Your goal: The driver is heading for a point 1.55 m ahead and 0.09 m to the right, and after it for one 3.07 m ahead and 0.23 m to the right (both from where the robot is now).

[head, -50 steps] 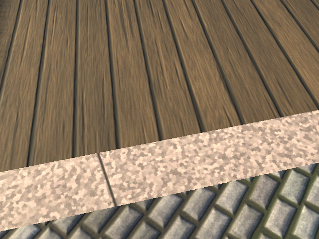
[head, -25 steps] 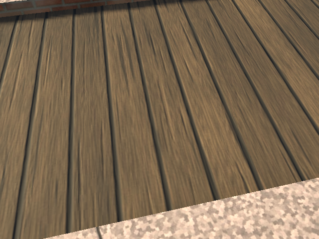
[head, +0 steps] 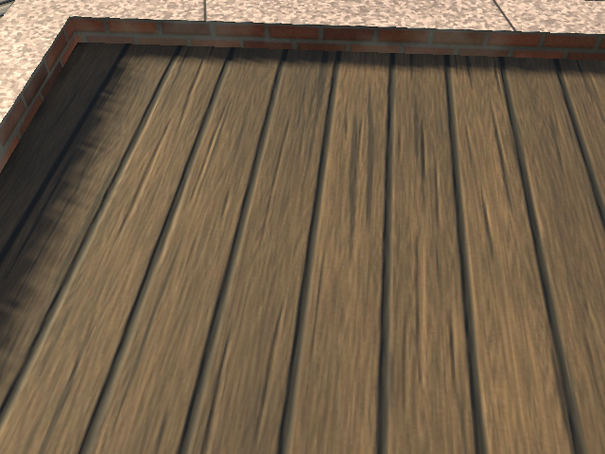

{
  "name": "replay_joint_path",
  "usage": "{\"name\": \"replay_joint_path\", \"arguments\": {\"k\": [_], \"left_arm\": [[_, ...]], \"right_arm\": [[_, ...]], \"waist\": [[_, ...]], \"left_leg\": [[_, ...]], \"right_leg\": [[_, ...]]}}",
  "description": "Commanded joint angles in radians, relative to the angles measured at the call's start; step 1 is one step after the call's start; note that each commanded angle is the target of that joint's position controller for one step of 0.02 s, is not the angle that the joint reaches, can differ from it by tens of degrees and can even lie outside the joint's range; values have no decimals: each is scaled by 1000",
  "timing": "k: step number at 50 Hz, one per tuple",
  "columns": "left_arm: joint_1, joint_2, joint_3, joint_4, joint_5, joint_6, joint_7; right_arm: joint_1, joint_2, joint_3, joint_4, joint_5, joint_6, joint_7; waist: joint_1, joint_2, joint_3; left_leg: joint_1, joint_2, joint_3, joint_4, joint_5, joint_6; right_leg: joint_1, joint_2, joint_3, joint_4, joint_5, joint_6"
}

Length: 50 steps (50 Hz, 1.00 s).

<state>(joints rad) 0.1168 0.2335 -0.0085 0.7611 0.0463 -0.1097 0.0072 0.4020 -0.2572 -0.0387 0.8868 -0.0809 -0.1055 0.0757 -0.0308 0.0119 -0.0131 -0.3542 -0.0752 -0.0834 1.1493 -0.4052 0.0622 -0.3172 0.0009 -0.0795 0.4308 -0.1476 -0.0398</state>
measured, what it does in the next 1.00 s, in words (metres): goes down: left foot, then right foot 0.12 m lower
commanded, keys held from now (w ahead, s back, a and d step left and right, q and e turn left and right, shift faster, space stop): w+q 0.20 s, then w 0.12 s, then w+e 0.68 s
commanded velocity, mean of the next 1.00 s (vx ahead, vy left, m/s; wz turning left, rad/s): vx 0.50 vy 0.00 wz -0.02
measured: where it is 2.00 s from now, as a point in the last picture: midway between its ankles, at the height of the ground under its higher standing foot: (314, 283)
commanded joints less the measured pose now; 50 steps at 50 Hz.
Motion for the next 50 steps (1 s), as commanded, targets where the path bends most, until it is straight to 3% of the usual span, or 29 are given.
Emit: {"name": "replay_joint_path", "arguments": {"k": [1, 5, 8, 10, 15, 17, 18, 19, 20, 21, 22, 23, 24, 26, 28, 30, 31, 32, 35, 38, 39, 41, 42, 43, 44, 45, 46, 48, 50], "left_arm": [[104, -5, -1, 0, -4, -4, 23], [127, 96, 48, 37, 22, -39, 33], [187, 105, 51, 77, 46, -34, 8], [174, 97, 46, 77, 71, -38, 0], [235, 143, 47, 113, 47, -33, -11], [205, 212, 66, 107, 37, -22, -19], [221, 227, 70, 114, 48, -21, -33], [291, 163, 57, 120, 68, -21, -57], [419, 21, 16, 103, 84, -29, -94], [104, 53, 26, 2, 2, -36, -114], [-30, 49, 32, -56, -17, -42, -100], [-17, 105, 53, -37, 6, -32, -69], [32, 77, 47, -29, 37, -20, -55], [114, -11, 16, 2, 82, 12, -63], [117, -20, 12, 5, 76, 13, -91], [56, 6, 19, -2, 34, 9, -101], [-43, 69, 55, -50, -124, 25, -71], [-67, 82, 52, -66, -134, 36, -64], [-174, 47, 45, -96, -82, 59, -84], [-193, 24, 40, -95, -85, 62, -117], [-134, 44, 52, -76, -83, 58, -116], [206, 130, 104, 33, -58, 53, -96], [254, 215, 124, 35, -55, 52, -83], [299, 244, 126, 18, -81, 61, -75], [358, 256, 132, 7, -63, 71, -47], [239, 230, 125, 4, -54, 66, -28], [124, 164, 102, -40, -50, 60, -19], [-3, 149, 96, -71, -48, 47, -20], [-5, 147, 101, -77, -50, 40, -11]], "right_arm": [[-70, -8, 15, -67, -24, 1, -20], [-155, 14, 37, -97, 5, 11, 11], [-204, 12, 42, -125, 7, 26, 34], [-133, -6, 36, -116, 1, 28, 40], [-266, -72, 4, -193, -12, 22, 13], [-225, -103, -17, -200, 13, 4, 0], [-100, -146, -44, -165, 26, -15, -12], [60, -221, -75, -124, 26, -25, -45], [228, -240, -62, -98, 19, -16, -66], [384, -168, -50, -43, -8, -32, -72], [307, -169, -52, -6, 15, -50, -73], [173, -92, -27, -23, 42, -43, -66], [93, -29, 3, -36, 41, -32, -62], [-55, 52, 40, -85, 8, -7, -71], [-111, 59, 57, -115, -12, -31, -107], [-66, -21, 45, -97, -29, -40, -111], [-68, -164, -23, -57, 136, -38, -124], [-35, -166, -20, -46, 150, -37, -130], [58, -90, -23, -4, 123, -19, -122], [89, -70, -29, -4, 101, 15, -119], [76, -85, -37, -10, 97, 28, -116], [47, -101, -49, -13, 95, 20, -102], [142, -24, -32, -40, 69, -7, -83], [147, -89, -23, -104, 73, -38, -69], [15, -97, -21, -178, 122, -65, -66], [-52, -107, -24, -201, 145, -70, -82], [-108, -135, -34, -203, 124, -52, -110], [-72, -126, -47, -183, 69, -3, -132], [-131, -104, -49, -202, 52, 9, -132]], "waist": [[44, -70, -11], [45, -55, 13], [43, -56, 31], [10, -58, 28], [50, -78, 93], [-1, -73, 74], [-53, -57, 20], [-92, 80, -122], [-85, 268, -389], [-241, 144, -136], [-194, 148, 48], [-113, 80, 66], [-37, 52, 49], [54, 5, 89], [61, 13, 45], [24, 25, 20], [42, 54, 79], [35, 37, 70], [-34, 9, 98], [-60, -10, 120], [-29, -32, 105], [131, -104, -64], [88, -333, -161], [117, -284, -371], [170, -239, -422], [95, -73, -303], [55, -13, -209], [-41, 35, -72], [-39, 12, -38]], "left_leg": [[-291, 178, -28, -11, 76, -8], [-265, 193, 64, -222, 199, -49], [-220, 194, 75, -310, 367, -27], [-228, 202, 18, -190, 506, -4], [-181, 155, 104, -284, 279, 20], [53, 69, 189, -405, 264, 32], [282, 9, 220, -452, 308, 57], [604, 84, 105, -450, 498, 169], [945, 374, -368, -594, 606, 427], [820, 422, -511, -756, 500, 357], [597, 445, -447, -797, 328, 283], [395, 439, -366, -799, 273, 259], [238, 419, -272, -790, 241, 244], [5, 377, -147, -849, 167, 193], [-11, 297, -11, -810, 162, 146], [-118, 210, 144, -761, 96, 112], [-209, 236, 105, -770, 208, 85], [-165, 257, 117, -730, 197, 76], [19, 277, 146, -583, 102, 47], [212, 339, 81, -427, 175, 50], [232, 345, 93, -336, 298, 44], [18, 234, 200, 170, 436, 13], [-476, 106, 214, 636, -281, -56], [-577, 111, 35, 683, -297, -62], [-693, 102, -50, 679, -185, -68], [-756, 146, -62, 429, 28, -61], [-727, 163, -45, 395, 80, -74], [-503, 204, -62, 164, 97, -139], [-341, 206, -18, -73, 135, -157]], "right_leg": [[252, -309, 292, -297, 103, -200], [189, -261, 67, -357, 226, -208], [140, -255, -48, -342, 356, -199], [160, -279, -68, -279, 371, -199], [236, -280, -90, -171, 288, -145], [178, -260, -125, -15, 481, -130], [88, -210, -154, 188, 530, -106], [-112, -146, -170, 509, 304, -44], [-341, 16, -68, 821, -516, 21], [-607, 56, 117, 943, -531, -22], [-688, -27, 154, 912, -425, -56], [-572, -93, 144, 916, -354, -61], [-472, -115, 156, 861, -290, -74], [-349, -145, 195, 729, -66, -96], [-328, -134, 181, 520, 294, -86], [-141, -82, 83, 296, 600, -57], [-71, -10, 126, 252, 595, -35], [-73, -9, 134, 223, 595, -27], [-183, -25, 120, 89, 634, -42], [-319, -69, 130, 26, 483, -57], [-276, -59, 101, -8, 387, -69], [248, 6, 21, -36, 510, -145], [696, -167, 263, 245, 870, -278], [819, -265, 525, 213, 716, -397], [837, -355, 732, 27, 200, -454], [676, -367, 813, -101, -151, -401], [519, -363, 831, -138, -154, -372], [127, -282, 681, -144, 138, -354], [-68, -164, 496, -140, 254, -297]]}}
Velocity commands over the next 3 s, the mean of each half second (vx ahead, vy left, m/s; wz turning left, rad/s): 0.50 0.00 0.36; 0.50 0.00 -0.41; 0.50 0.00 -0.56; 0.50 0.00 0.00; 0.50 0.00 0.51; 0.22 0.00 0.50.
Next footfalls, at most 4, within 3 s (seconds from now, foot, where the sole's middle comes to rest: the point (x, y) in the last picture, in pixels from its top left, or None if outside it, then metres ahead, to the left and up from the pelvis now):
0.36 left None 0.27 0.18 -0.78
0.82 right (302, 428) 0.62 0.01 -0.90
1.22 left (231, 346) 0.85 0.20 -0.90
1.72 right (356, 305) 0.97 -0.15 -0.90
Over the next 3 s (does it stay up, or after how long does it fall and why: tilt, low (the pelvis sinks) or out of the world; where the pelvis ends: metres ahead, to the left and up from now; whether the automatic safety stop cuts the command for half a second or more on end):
stays up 1.47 -0.14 -0.12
